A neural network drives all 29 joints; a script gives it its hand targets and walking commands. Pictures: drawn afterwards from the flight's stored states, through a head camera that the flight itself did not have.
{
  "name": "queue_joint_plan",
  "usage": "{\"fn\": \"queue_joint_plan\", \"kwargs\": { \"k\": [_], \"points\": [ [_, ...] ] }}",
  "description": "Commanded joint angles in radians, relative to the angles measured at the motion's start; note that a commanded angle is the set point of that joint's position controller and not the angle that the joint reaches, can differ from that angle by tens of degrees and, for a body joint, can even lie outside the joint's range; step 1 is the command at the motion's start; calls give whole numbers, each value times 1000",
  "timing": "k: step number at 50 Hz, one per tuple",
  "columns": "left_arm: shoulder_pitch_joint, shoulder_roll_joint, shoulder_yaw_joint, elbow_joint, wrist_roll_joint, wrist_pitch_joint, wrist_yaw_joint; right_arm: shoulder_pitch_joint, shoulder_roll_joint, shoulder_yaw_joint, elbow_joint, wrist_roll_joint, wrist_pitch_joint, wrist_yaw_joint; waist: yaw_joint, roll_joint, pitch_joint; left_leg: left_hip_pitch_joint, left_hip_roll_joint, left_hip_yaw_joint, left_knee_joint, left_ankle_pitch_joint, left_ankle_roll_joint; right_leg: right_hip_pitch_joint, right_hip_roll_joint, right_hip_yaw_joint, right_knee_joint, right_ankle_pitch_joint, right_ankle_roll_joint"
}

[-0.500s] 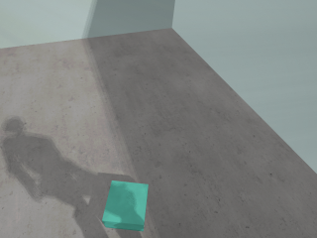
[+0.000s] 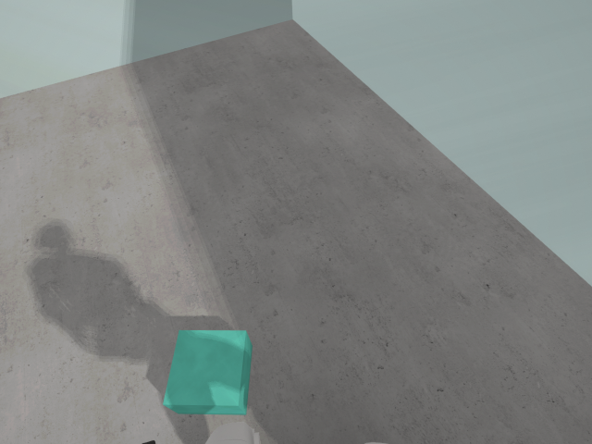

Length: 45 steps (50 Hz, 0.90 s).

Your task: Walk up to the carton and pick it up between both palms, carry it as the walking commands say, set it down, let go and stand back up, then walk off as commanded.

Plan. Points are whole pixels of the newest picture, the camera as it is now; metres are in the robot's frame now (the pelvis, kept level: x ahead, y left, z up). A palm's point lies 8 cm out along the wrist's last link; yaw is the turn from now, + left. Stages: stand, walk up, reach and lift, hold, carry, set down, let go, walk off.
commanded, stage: walk off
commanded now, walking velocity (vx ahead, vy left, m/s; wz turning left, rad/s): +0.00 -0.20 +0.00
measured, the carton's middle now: (212, 372) +0.38 +0.30 -0.70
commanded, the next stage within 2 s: stand in 0.30 s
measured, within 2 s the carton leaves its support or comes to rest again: neither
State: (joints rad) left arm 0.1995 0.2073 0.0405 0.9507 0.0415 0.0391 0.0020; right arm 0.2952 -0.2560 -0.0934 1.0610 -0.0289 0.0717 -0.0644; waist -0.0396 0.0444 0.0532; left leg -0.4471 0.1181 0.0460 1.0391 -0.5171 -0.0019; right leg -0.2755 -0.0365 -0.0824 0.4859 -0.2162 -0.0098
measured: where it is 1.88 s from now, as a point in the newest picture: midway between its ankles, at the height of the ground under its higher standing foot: outside the picture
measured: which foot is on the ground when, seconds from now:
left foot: up 0.00-0.26, down 0.28-1.00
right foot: down 0.00-0.28, up 0.30-0.56, down 0.58-1.00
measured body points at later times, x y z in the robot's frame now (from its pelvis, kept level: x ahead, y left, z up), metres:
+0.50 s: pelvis +0.02 -0.08 +0.01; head +0.04 -0.06 +0.46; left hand +0.02 +0.16 -0.16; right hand +0.01 -0.31 -0.14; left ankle +0.02 +0.03 -0.74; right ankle +0.01 -0.24 -0.70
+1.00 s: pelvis +0.04 -0.13 +0.01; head +0.04 -0.14 +0.46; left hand +0.04 +0.09 -0.15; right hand +0.01 -0.35 -0.16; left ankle +0.02 +0.02 -0.74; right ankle +0.03 -0.25 -0.74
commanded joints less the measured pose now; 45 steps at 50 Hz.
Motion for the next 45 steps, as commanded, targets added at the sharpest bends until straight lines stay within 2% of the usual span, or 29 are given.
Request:
{"fn": "queue_joint_plan", "kwargs": {
  "k": [1,3,5,7,8,10,11,12,13,14,15,16,18,20,22,24,25,27,28,29,30,31,32,33,35,36,37,40,45],
  "points": [
    [12,150,23,-50,-6,2,25,59,-23,0,-48,-3,-14,9,8,-190,-46,-136,-17,33,167,75,19,92,-175,164,-222,141,-121],
    [9,131,14,-41,-2,-10,30,24,-13,0,-67,-6,-24,18,19,-195,-70,-97,-40,50,83,88,15,88,-149,156,-216,172,-128],
    [47,103,5,-20,2,-14,40,0,-10,3,-89,2,-26,17,30,-151,-75,-90,-44,58,-56,56,7,142,-192,206,-217,161,-174],
    [68,102,1,-3,-1,-5,45,-11,11,17,-104,3,-26,-2,45,-188,-58,-8,-54,71,-146,47,6,83,-172,197,-230,100,-188],
    [31,113,3,-2,12,3,43,9,-9,10,-97,12,-29,-2,21,-202,-31,21,-59,57,-195,53,12,45,-154,189,-232,68,-176],
    [73,118,6,10,3,8,36,30,18,21,-98,18,-27,-11,25,-149,-35,153,-52,64,-310,142,25,-12,-188,232,-232,112,-180],
    [31,139,15,17,5,15,41,89,20,22,-74,19,-27,-13,-14,-99,-28,174,-78,90,-407,157,38,-9,-160,211,-213,55,-183],
    [28,133,12,7,-9,17,34,121,32,27,-59,10,-33,-14,-31,-113,-32,255,-52,90,-515,229,44,-51,-140,207,-183,3,-155],
    [90,95,3,27,-5,15,36,178,22,28,-47,1,-39,-20,-42,-22,-42,369,2,32,-676,283,34,-124,-93,168,-127,-105,-98],
    [126,45,-8,9,-13,5,27,195,-58,17,-65,-17,-50,-25,-35,216,-77,489,287,-302,-833,135,64,-271,-30,103,103,-187,-30],
    [58,94,12,-14,-6,14,21,127,-164,-7,-81,-10,-43,-28,-51,247,53,247,448,-442,-885,210,211,-331,47,40,346,-292,17],
    [29,106,21,-17,8,11,11,76,-147,-7,-90,-20,-52,-32,-26,99,39,143,412,-409,-910,185,240,-244,27,132,520,-217,25],
    [120,91,33,26,-13,4,1,-90,-57,21,-121,-2,-74,-7,47,88,22,129,241,-193,-857,228,162,-195,24,171,520,-123,69],
    [158,28,18,72,-8,8,2,-87,25,43,-106,12,-101,-7,48,100,-32,205,152,-33,-803,427,125,-152,10,108,466,-57,97],
    [160,8,13,75,-15,13,14,-46,2,38,-75,-3,-104,7,38,125,-1,205,97,-8,-775,407,99,-117,10,61,304,-82,108],
    [87,-10,4,52,-20,11,23,-2,-65,14,-60,-18,-105,18,-23,143,-15,238,106,-2,-735,429,115,-63,10,14,181,-97,106],
    [93,6,5,50,-18,13,27,62,-69,10,-30,-13,-106,27,-27,103,-12,270,100,-18,-710,467,118,-84,24,26,123,-108,98],
    [127,38,13,48,-20,-3,32,56,-59,6,-14,-11,-84,26,4,106,-47,250,97,-7,-620,478,103,26,20,-13,-95,-5,89],
    [160,14,7,69,-12,-22,30,64,-65,-4,-10,-13,-74,30,8,24,-44,196,91,-12,-583,431,77,109,18,-16,-166,69,85],
    [239,92,27,92,-7,-32,43,70,-49,-5,-34,-22,-79,33,29,-71,-92,133,80,7,-513,368,42,233,-93,76,-185,162,80],
    [239,125,28,126,-10,-36,47,45,60,25,-51,6,-78,36,6,-273,-60,81,-39,88,-490,202,-21,157,-174,191,-162,294,17],
    [238,90,10,126,-5,-37,47,32,84,36,-47,18,-67,28,26,-253,-46,125,-40,64,-504,167,-31,110,-197,247,-194,208,-45],
    [182,77,2,113,-7,-36,46,40,73,37,-35,17,-60,34,13,-235,-56,174,-39,86,-522,215,-32,97,-189,236,-229,119,-46],
    [149,53,-7,108,-8,-31,52,38,56,31,-35,9,-62,34,6,-180,10,188,-37,67,-573,266,-32,46,-175,237,-236,129,-39],
    [138,57,-12,98,-14,-38,58,97,15,30,2,2,-62,31,-11,-153,-24,268,-21,58,-624,325,-33,77,-123,183,-220,158,-9],
    [152,52,-16,101,-31,-39,55,81,55,37,-1,1,-66,36,5,-160,1,267,-2,39,-649,339,-29,54,-105,150,-212,145,7],
    [153,73,-12,99,-25,-43,45,70,45,41,2,3,-74,41,5,-91,-40,294,3,53,-662,353,-33,65,-92,145,-203,106,5],
    [178,47,-17,113,-24,-56,38,99,40,47,20,9,-81,31,20,-23,-36,279,18,41,-690,379,-33,109,-73,124,-157,205,-3],
    [170,-1,-25,126,-22,-52,41,91,24,49,9,12,-90,29,24,-58,-9,279,30,21,-709,393,-17,107,-70,118,-128,225,-11]
  ]
}}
